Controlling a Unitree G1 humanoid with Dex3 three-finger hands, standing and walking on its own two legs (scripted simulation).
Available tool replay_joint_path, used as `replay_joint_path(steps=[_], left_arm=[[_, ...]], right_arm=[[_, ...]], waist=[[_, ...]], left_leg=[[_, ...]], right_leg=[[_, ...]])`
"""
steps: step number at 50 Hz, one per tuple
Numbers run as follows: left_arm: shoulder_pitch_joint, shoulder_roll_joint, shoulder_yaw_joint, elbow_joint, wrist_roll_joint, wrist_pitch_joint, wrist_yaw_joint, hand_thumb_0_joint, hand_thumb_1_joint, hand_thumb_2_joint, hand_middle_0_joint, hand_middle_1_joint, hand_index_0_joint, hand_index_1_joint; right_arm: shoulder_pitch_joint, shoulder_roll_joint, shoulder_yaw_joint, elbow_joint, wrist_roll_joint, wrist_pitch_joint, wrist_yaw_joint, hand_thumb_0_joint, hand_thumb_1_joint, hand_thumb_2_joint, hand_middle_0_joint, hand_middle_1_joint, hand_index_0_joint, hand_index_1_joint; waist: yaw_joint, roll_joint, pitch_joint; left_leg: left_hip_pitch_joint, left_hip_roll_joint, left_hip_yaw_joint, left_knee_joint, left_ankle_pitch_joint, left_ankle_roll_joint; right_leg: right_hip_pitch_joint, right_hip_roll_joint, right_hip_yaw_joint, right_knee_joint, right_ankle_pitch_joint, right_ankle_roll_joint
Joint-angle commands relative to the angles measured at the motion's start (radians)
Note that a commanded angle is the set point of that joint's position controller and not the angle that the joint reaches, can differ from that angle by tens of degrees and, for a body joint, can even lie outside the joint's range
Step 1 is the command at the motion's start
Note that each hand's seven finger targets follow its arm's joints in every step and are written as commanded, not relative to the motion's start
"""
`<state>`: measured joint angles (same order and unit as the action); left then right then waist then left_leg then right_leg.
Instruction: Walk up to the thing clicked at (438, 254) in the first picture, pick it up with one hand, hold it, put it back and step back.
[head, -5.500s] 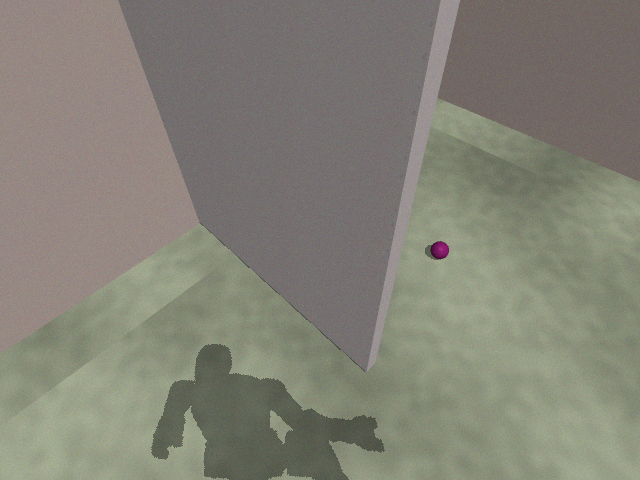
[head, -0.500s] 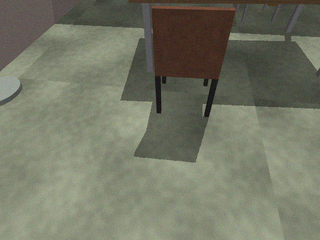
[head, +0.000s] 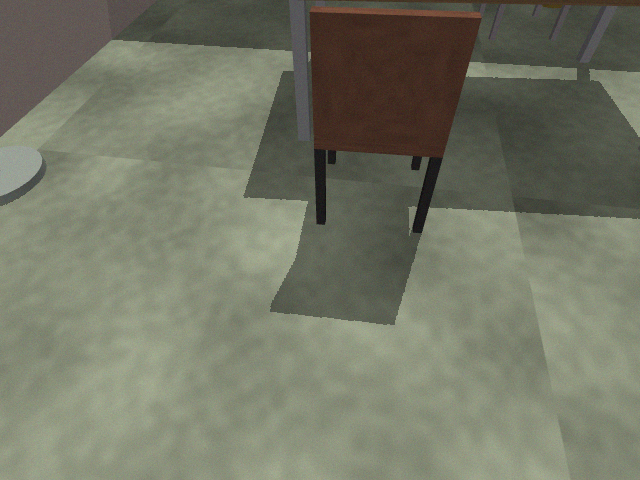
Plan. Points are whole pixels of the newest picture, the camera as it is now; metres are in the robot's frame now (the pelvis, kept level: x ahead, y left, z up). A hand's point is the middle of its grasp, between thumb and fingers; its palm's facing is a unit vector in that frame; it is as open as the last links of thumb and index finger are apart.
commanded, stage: stand
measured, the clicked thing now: out of the picture -0.09 +1.09 -0.75
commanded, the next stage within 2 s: walk up in 1.52 s
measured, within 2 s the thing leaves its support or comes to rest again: neither
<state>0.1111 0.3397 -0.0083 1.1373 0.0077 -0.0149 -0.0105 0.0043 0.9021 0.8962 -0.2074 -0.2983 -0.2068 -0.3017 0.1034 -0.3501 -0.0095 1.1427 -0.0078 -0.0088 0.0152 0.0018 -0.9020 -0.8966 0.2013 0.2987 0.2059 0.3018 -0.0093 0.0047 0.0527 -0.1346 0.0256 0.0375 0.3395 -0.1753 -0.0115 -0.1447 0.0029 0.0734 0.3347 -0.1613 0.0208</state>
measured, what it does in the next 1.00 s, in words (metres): stands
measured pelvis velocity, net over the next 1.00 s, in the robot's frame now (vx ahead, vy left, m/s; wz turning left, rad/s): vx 0.00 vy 0.00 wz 0.02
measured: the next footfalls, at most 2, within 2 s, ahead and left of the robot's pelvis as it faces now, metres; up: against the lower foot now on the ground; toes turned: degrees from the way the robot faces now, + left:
left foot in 1.94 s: +0.01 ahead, +0.15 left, +0.00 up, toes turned +18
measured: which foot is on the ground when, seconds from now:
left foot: down 0.00-1.00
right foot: down 0.00-1.00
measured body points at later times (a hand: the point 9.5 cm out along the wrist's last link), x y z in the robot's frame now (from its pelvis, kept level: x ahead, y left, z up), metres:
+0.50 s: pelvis +0.01 +0.00 +0.00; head +0.02 +0.00 +0.45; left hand +0.08 +0.30 -0.13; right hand +0.09 -0.30 -0.13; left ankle +0.01 +0.12 -0.75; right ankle +0.01 -0.13 -0.75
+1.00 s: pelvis +0.00 +0.00 +0.00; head +0.01 +0.00 +0.45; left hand +0.07 +0.30 -0.13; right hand +0.08 -0.30 -0.13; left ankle +0.01 +0.12 -0.75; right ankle +0.01 -0.13 -0.75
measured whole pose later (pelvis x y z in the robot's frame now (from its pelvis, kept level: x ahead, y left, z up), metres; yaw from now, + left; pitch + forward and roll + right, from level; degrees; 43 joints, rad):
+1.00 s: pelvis +0.00 +0.00 +0.00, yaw +1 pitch -2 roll +0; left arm 0.13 0.35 -0.01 1.13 0.01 -0.01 -0.01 0.00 0.90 0.90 -0.21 -0.30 -0.21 -0.30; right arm 0.11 -0.35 -0.01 1.13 -0.01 -0.01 0.01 0.00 -0.90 -0.90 0.20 0.30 0.21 0.30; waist 0.00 0.00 0.05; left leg -0.11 0.02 0.02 0.32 -0.17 -0.01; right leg -0.11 0.00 0.05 0.32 -0.16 0.02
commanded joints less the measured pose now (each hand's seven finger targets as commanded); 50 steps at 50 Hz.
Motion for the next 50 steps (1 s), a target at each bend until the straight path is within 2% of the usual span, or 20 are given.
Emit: replay_joint_path(steps=[1, 4, 12, 15, 17, 24, 25, 29, 32, 34, 38, 45, 50], left_arm=[[-0.037, 0.215, 0.044, -0.064, 0.0, -0.022, 0.02, 0.0, 0.9, 0.9, -0.2, -0.3, -0.2, -0.3], [-0.041, 0.219, 0.044, -0.064, 0.0, -0.022, 0.021, 0.0, 0.9, 0.9, -0.2, -0.3, -0.2, -0.3], [-0.049, 0.215, 0.046, -0.067, 0.001, -0.014, 0.02, 0.0, 0.9, 0.9, -0.2, -0.3, -0.2, -0.3], [-0.05, 0.214, 0.045, -0.066, 0.002, -0.016, 0.022, 0.0, 0.9, 0.9, -0.2, -0.3, -0.2, -0.3], [-0.042, 0.214, 0.045, -0.064, 0.001, -0.014, 0.02, 0.0, 0.9, 0.9, -0.2, -0.3, -0.2, -0.3], [-0.051, 0.219, 0.045, -0.069, 0.001, -0.019, 0.022, 0.0, 0.9, 0.9, -0.2, -0.3, -0.2, -0.3], [-0.042, 0.217, 0.043, -0.07, 0.002, -0.018, 0.022, 0.0, 0.9, 0.9, -0.2, -0.3, -0.2, -0.3], [-0.042, 0.222, 0.045, -0.068, 0.002, -0.017, 0.023, 0.0, 0.9, 0.9, -0.2, -0.3, -0.2, -0.3], [-0.034, 0.22, 0.044, -0.064, 0.002, -0.016, 0.021, 0.0, 0.9, 0.9, -0.2, -0.3, -0.2, -0.3], [-0.037, 0.223, 0.045, -0.065, 0.002, -0.017, 0.022, 0.0, 0.9, 0.9, -0.2, -0.3, -0.2, -0.3], [-0.031, 0.227, 0.045, -0.071, 0.004, -0.019, 0.022, 0.0, 0.9, 0.9, -0.2, -0.3, -0.2, -0.3], [-0.021, 0.218, 0.042, -0.068, 0.005, -0.016, 0.021, 0.0, 0.9, 0.9, -0.2, -0.3, -0.2, -0.3], [-0.024, 0.225, 0.044, -0.07, 0.003, -0.016, 0.021, 0.0, 0.9, 0.9, -0.2, -0.3, -0.2, -0.3]], right_arm=[[-0.039, -0.217, -0.038, -0.061, -0.003, -0.022, -0.014, 0.0, -0.9, -0.9, 0.2, 0.3, 0.2, 0.3], [-0.041, -0.217, -0.039, -0.06, -0.001, -0.023, -0.017, 0.0, -0.9, -0.9, 0.2, 0.3, 0.2, 0.3], [-0.05, -0.216, -0.038, -0.068, -0.004, -0.022, -0.019, 0.0, -0.9, -0.9, 0.2, 0.3, 0.2, 0.3], [-0.05, -0.216, -0.038, -0.069, -0.003, -0.023, -0.019, 0.0, -0.9, -0.9, 0.2, 0.3, 0.2, 0.3], [-0.059, -0.219, -0.04, -0.069, -0.002, -0.022, -0.019, 0.0, -0.9, -0.9, 0.2, 0.3, 0.2, 0.3], [-0.047, -0.215, -0.039, -0.07, -0.001, -0.023, -0.018, 0.0, -0.9, -0.9, 0.2, 0.3, 0.2, 0.3], [-0.053, -0.214, -0.038, -0.069, -0.001, -0.022, -0.018, 0.0, -0.9, -0.9, 0.2, 0.3, 0.2, 0.3], [-0.055, -0.218, -0.041, -0.072, -0.001, -0.021, -0.018, 0.0, -0.9, -0.9, 0.2, 0.3, 0.2, 0.3], [-0.049, -0.214, -0.038, -0.068, 0.0, -0.019, -0.017, 0.0, -0.9, -0.9, 0.2, 0.3, 0.2, 0.3], [-0.048, -0.216, -0.038, -0.068, -0.001, -0.019, -0.017, 0.0, -0.9, -0.9, 0.2, 0.3, 0.2, 0.3], [-0.048, -0.213, -0.039, -0.072, -0.001, -0.018, -0.017, 0.0, -0.9, -0.9, 0.2, 0.3, 0.2, 0.3], [-0.048, -0.222, -0.04, -0.068, -0.001, -0.018, -0.016, 0.0, -0.9, -0.9, 0.2, 0.3, 0.2, 0.3], [-0.032, -0.219, -0.039, -0.068, -0.002, -0.018, -0.016, 0.0, -0.9, -0.9, 0.2, 0.3, 0.2, 0.3]], waist=[[-0.001, -0.006, -0.101], [-0.004, -0.014, -0.115], [0.004, 0.004, -0.082], [0.0, 0.002, -0.084], [0.006, -0.001, -0.072], [-0.001, -0.002, -0.094], [0.002, 0.006, -0.086], [0.002, 0.004, -0.101], [0.003, -0.003, -0.057], [0.002, -0.01, -0.053], [0.002, -0.016, -0.083], [0.004, 0.002, -0.059], [0.001, 0.005, -0.054]], left_leg=[[0.044, 0.117, -0.101, -0.055, 0.104, 0.033], [0.076, 0.117, -0.097, -0.044, 0.159, 0.03], [0.045, 0.117, -0.1, -0.069, 0.111, 0.027], [0.043, 0.116, -0.103, -0.069, 0.124, 0.028], [0.051, 0.118, -0.108, -0.075, 0.081, 0.03], [0.066, 0.117, -0.102, -0.062, 0.162, 0.028], [0.068, 0.112, -0.098, -0.064, 0.135, 0.028], [0.078, 0.115, -0.102, -0.061, 0.141, 0.029], [0.041, 0.11, -0.106, -0.079, 0.071, 0.029], [0.036, 0.111, -0.111, -0.083, 0.06, 0.03], [0.061, 0.112, -0.107, -0.067, 0.085, 0.034], [0.045, 0.109, -0.114, -0.075, 0.029, 0.031], [0.028, 0.105, -0.112, -0.079, 0.035, 0.029]], right_leg=[[0.024, -0.117, 0.067, -0.038, 0.167, -0.031], [0.022, -0.119, 0.063, -0.034, 0.209, -0.031], [0.026, -0.116, 0.055, -0.046, 0.147, -0.029], [0.034, -0.118, 0.053, -0.046, 0.158, -0.028], [0.018, -0.115, 0.054, -0.053, 0.124, -0.029], [0.043, -0.123, 0.051, -0.047, 0.186, -0.03], [0.024, -0.122, 0.052, -0.055, 0.167, -0.031], [0.033, -0.123, 0.048, -0.045, 0.163, -0.033], [0.016, -0.119, 0.052, -0.062, 0.107, -0.034], [0.015, -0.119, 0.052, -0.064, 0.093, -0.033], [0.023, -0.124, 0.052, -0.062, 0.129, -0.035], [0.002, -0.119, 0.052, -0.069, 0.073, -0.036], [0.011, -0.12, 0.054, -0.067, 0.073, -0.038]])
